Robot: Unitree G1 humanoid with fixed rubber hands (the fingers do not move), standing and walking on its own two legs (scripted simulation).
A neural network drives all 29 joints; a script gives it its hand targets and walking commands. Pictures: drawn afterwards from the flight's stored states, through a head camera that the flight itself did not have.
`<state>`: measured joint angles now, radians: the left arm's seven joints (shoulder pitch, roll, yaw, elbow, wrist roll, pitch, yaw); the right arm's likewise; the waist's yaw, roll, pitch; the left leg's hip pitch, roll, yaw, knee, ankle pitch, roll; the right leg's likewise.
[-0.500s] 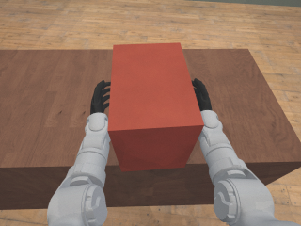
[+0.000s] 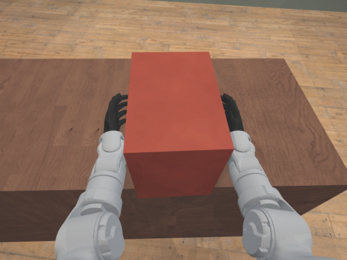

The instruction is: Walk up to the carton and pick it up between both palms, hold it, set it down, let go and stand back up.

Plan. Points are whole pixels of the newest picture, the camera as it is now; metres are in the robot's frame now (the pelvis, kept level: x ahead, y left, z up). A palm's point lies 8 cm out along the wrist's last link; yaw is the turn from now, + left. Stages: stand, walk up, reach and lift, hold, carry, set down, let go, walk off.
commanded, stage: reach and lift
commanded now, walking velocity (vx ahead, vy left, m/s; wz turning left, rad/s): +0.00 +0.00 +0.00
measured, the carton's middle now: (172, 126) +0.45 +0.03 +0.04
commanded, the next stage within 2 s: none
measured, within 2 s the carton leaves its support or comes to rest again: neither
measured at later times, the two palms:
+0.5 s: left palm (112, 131) +0.40 +0.16 +0.09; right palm (237, 130) +0.41 -0.12 +0.09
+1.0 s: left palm (104, 124) +0.37 +0.16 +0.14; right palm (247, 125) +0.38 -0.12 +0.14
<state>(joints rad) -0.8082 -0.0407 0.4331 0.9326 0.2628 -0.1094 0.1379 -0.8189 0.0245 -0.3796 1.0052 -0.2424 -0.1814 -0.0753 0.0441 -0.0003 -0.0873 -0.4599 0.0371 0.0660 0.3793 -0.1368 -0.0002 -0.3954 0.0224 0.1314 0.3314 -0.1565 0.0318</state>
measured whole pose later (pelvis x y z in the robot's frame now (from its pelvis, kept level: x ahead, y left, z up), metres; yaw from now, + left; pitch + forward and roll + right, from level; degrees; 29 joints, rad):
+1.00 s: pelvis -0.02 +0.00 +0.00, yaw +0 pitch +2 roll -1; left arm -0.83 -0.05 0.43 0.92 0.28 0.13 0.14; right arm -0.82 0.02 -0.42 1.04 -0.19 -0.03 -0.06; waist 0.04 -0.02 -0.13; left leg -0.27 0.04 0.07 0.34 -0.11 0.00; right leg -0.21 0.02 0.13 0.31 -0.14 0.03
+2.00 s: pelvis -0.03 +0.00 +0.00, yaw +0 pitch -4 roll -1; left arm -0.89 0.02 0.30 0.65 0.23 0.64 0.16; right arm -0.97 -0.06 -0.18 1.01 0.15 0.33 -0.14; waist 0.02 -0.06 -0.13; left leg -0.18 0.04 0.07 0.37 -0.13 0.00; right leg -0.11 0.02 0.13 0.31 -0.14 0.03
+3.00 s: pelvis -0.03 +0.01 +0.00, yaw +0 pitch -5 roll -1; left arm -0.94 0.04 0.28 0.55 0.22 0.82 0.14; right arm -1.02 -0.11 -0.11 0.90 0.30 0.52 -0.21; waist -0.01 -0.03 -0.17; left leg -0.16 0.04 0.06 0.40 -0.16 0.01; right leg -0.07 0.02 0.13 0.31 -0.15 0.04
